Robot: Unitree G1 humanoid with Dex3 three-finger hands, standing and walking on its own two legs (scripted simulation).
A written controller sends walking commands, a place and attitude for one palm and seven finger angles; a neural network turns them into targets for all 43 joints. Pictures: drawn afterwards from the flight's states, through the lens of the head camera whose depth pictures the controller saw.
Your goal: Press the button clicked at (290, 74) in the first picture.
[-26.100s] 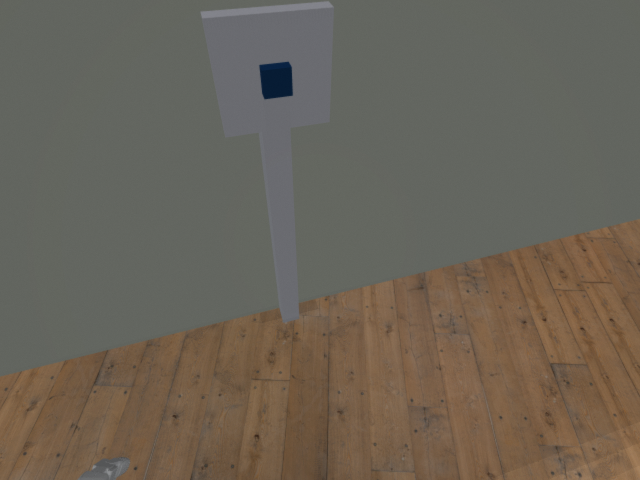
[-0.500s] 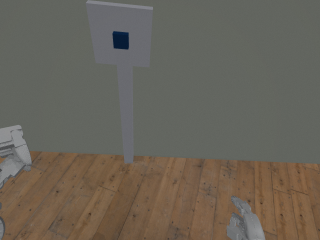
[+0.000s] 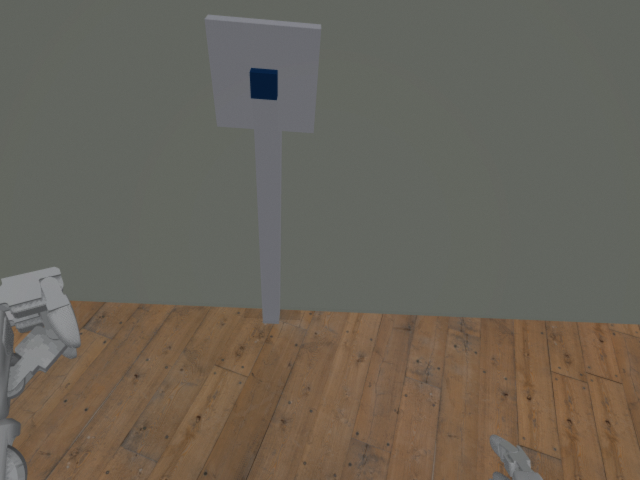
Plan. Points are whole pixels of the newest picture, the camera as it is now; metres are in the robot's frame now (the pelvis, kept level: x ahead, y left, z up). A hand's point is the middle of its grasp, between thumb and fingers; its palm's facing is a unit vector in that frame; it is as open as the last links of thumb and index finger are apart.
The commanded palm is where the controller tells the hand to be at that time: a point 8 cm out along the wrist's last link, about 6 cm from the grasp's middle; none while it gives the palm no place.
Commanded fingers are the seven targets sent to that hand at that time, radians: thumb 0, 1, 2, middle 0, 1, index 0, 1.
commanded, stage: stop stepping back and stand still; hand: left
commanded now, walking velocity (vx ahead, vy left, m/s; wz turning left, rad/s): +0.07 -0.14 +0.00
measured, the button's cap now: (264, 83) +0.79 +0.14 +0.15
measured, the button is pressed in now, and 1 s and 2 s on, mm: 0 0 0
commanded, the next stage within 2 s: let the arm hang, fingers relaxed in 0.12 s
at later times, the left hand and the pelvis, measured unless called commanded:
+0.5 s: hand out of the picture +0.07 +0.17 -0.16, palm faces +0.10 -0.96 -0.24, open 3.2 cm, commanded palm none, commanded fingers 0.00 0.90 0.90 -0.75 -0.90 -0.75 -0.90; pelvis +0.02 -0.02 -0.01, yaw +4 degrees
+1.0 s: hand out of the picture +0.04 +0.16 -0.15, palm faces +0.06 -0.97 -0.22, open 7.0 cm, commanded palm none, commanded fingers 0.00 0.90 0.90 -0.20 -0.30 -0.20 -0.30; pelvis +0.04 -0.02 +0.02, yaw +2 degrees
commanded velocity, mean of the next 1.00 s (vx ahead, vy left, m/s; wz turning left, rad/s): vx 0.01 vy -0.01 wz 0.00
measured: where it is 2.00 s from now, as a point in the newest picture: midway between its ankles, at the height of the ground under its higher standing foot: outside the picture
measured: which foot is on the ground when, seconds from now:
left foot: down 0.00-0.22, up 0.24-0.48, down 0.50-1.00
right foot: up 0.00-0.18, down 0.20-1.00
